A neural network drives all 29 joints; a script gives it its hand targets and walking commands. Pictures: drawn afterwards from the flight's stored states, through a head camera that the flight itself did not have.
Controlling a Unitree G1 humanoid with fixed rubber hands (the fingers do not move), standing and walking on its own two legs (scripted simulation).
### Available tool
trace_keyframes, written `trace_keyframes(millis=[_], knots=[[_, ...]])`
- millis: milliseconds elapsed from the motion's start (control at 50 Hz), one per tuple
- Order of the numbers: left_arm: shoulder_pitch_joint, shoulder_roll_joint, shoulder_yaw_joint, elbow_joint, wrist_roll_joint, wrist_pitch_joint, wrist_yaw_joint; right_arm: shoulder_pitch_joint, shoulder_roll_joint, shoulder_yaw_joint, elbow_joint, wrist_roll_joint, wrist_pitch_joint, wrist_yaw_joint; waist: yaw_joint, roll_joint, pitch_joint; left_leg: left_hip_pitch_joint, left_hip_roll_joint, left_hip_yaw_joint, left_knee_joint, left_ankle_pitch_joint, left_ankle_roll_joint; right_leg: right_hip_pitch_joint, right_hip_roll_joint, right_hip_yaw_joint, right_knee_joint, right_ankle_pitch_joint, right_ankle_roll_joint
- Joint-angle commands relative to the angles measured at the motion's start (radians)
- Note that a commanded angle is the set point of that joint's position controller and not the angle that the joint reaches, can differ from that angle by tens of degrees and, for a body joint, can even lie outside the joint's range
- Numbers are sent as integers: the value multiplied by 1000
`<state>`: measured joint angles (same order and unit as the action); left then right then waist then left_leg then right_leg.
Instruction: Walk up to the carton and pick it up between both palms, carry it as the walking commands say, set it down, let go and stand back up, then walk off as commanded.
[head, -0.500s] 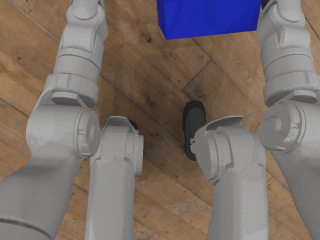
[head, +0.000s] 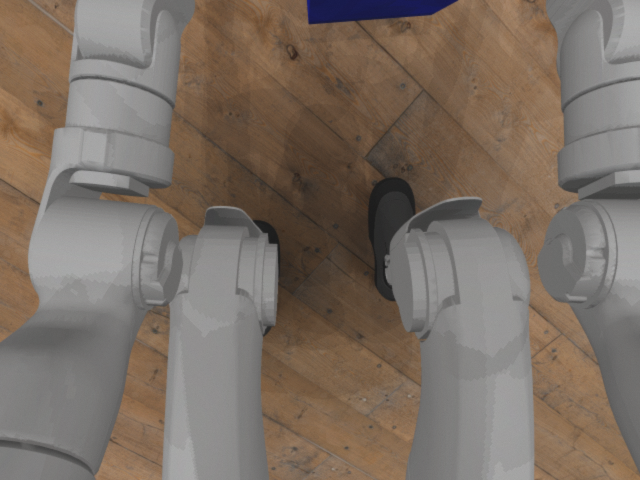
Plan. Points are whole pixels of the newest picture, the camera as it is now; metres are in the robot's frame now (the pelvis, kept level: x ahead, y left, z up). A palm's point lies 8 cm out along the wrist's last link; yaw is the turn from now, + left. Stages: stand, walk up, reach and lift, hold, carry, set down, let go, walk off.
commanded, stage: set down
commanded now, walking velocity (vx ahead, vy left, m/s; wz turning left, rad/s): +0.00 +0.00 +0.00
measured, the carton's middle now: out of the picture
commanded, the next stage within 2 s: let go in 1.04 s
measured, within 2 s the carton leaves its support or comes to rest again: neither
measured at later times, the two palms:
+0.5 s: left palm out of the picture +0.58 +0.10 -0.02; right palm out of the picture +0.55 -0.23 -0.01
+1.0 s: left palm out of the picture +0.56 +0.11 +0.11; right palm out of the picture +0.53 -0.23 +0.13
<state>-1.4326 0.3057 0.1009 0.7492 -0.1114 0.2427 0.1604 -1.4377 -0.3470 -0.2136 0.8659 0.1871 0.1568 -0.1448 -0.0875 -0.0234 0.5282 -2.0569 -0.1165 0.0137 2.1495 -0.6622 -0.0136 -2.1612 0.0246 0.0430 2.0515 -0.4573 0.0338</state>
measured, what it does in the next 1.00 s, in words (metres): rises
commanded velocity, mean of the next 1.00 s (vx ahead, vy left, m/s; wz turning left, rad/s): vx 0.00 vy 0.00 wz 0.00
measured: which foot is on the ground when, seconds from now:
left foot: down 0.00-1.00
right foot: down 0.00-1.00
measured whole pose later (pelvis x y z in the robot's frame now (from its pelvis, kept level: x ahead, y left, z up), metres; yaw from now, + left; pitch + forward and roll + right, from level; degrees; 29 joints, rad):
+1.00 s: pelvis +0.00 +0.00 +0.20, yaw -1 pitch +23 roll +1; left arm -1.32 0.33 0.10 0.62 -0.11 0.45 0.15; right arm -1.31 -0.33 -0.20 0.59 0.18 0.45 -0.16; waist -0.09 -0.01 0.51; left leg -1.35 -0.11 -0.03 1.45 -0.49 0.00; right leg -1.43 0.01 0.05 1.38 -0.34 0.02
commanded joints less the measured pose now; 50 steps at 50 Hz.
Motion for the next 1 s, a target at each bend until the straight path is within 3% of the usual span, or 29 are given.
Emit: trace_keyframes(millis=[0,60,100,120,140,180,200,220,240,280,300,320,360,400,420,440,480,520,540,620,660,740,760,820,840,860,940,960,980], knots=[[-387,180,-28,-263,-19,3,40,-246,-98,27,-287,31,42,-33,-39,62,-2055,687,1,35,-254,360,4,1051,44,-128,-129,385,-3],[-404,151,-18,-92,-12,31,9,-284,-52,2,-208,-28,69,-29,-53,21,-1758,476,15,26,-339,165,21,954,37,-108,-214,192,-11],[-423,161,3,-100,-14,43,8,-284,-64,-10,-188,-35,89,-31,-43,20,-1770,489,17,35,-373,132,19,988,34,-100,-247,144,-18],[-448,196,13,-131,-5,42,10,-328,-48,-10,-238,-28,97,-35,-12,21,-1839,556,14,30,-395,151,19,999,35,-119,-246,150,-12],[-418,135,-27,-86,-24,55,6,-308,-63,-17,-212,-32,101,-31,-46,25,-1824,565,18,24,-418,131,17,1009,35,-114,-269,135,-18],[-465,148,-34,-219,-20,66,10,-311,-58,-18,-279,-5,117,-38,-38,75,-1940,668,13,25,-441,172,10,1070,37,-111,-286,185,-24],[-432,177,-9,-183,-17,73,17,-332,-85,-24,-322,-21,122,-46,-35,19,-1980,688,8,20,-444,187,16,1095,38,-116,-297,189,-17],[-424,166,-12,-252,-22,83,22,-339,-91,-10,-402,-4,129,-50,-22,45,-2074,739,4,25,-455,231,15,1179,43,-106,-305,239,-21],[-430,165,-25,-281,-34,95,22,-343,-105,-14,-472,0,139,-55,-36,52,-2150,769,-4,35,-456,270,12,1242,47,-105,-324,292,-18],[-407,181,-2,-346,-30,110,27,-304,-112,-9,-487,-5,163,-50,-28,54,-2220,825,-13,34,-478,319,8,1269,55,-116,-338,342,-18],[-394,160,-11,-335,-43,125,23,-286,-120,-11,-508,-17,174,-51,-52,41,-2254,834,-4,26,-494,336,6,1315,53,-112,-345,386,-18],[-370,141,-31,-307,-45,135,17,-273,-88,9,-472,-8,188,-44,-28,65,-2220,839,-6,21,-502,354,3,1281,49,-108,-352,388,-21],[-315,133,-8,-248,-19,139,13,-215,-86,-10,-423,-51,197,-32,-36,60,-2144,817,-12,16,-535,366,-3,1227,60,-123,-379,391,-20],[-275,144,6,-281,-17,133,9,-144,-45,3,-428,-39,198,-28,-36,33,-2160,809,-15,18,-555,417,1,1331,60,-99,-418,478,-21],[-293,132,3,-319,-22,127,4,-157,-46,5,-459,-27,194,-23,-35,38,-2203,849,-14,23,-567,403,3,1353,61,-102,-423,465,-21],[-287,139,12,-309,-3,125,8,-109,-44,-18,-394,-49,197,-23,-45,69,-2155,840,-10,12,-588,402,-8,1317,64,-98,-436,468,-26],[-256,137,15,-347,-7,119,5,-105,-51,-17,-469,-44,188,-24,-50,50,-2225,899,-15,11,-617,450,-2,1403,73,-98,-466,540,-27],[-236,134,7,-301,-2,127,-4,-105,-65,-26,-448,-64,193,-19,-61,42,-2185,886,-8,10,-650,431,-8,1418,70,-100,-501,523,-26],[-271,148,20,-286,2,124,-10,-112,-45,-15,-431,-55,198,-17,-38,65,-2118,852,-15,23,-659,420,-3,1398,66,-85,-531,508,-30],[-288,147,-5,-412,-30,138,-14,-152,-58,0,-586,-22,205,-14,-47,54,-2310,1018,-15,8,-713,505,-6,1555,73,-92,-579,602,-26],[-261,186,22,-423,-25,151,-8,-171,-87,-9,-633,-22,224,-26,-27,25,-2358,1029,-20,19,-741,521,-3,1639,77,-87,-596,655,-17],[-220,171,34,-302,-3,178,-21,-99,-49,2,-475,-40,259,-13,-6,53,-2135,993,-14,15,-849,446,-1,1585,57,-73,-698,543,-17],[-220,178,40,-292,-9,181,-23,-117,-29,17,-511,-27,259,-11,0,6,-2148,981,-8,16,-868,426,7,1636,59,-68,-718,525,-13],[-251,180,33,-353,3,177,-27,-123,-53,-15,-524,-46,257,-10,-9,51,-2186,1063,-10,9,-917,442,-4,1670,59,-73,-760,542,-18],[-257,196,40,-356,-9,174,-23,-143,-69,-12,-551,-45,253,-16,-10,6,-2218,1043,-7,12,-930,434,-1,1717,60,-64,-775,557,-19],[-256,200,29,-380,-7,173,-26,-139,-35,14,-555,-31,257,-17,5,15,-2230,1072,-10,14,-948,455,6,1761,61,-62,-789,589,-18],[-248,153,70,-163,33,162,-49,-86,-4,-26,-284,-99,241,7,-9,58,-1876,1006,16,-7,-1041,315,-3,1559,34,-64,-885,364,-22],[-259,154,93,-124,46,151,-52,-98,-10,-46,-259,-121,227,7,-21,33,-1816,978,10,-2,-1040,291,-2,1537,36,-67,-904,334,-25],[-216,159,108,-56,67,144,-57,-67,7,-42,-215,-138,220,15,-4,17,-1778,1000,15,-9,-1066,291,0,1520,37,-78,-914,308,-18]])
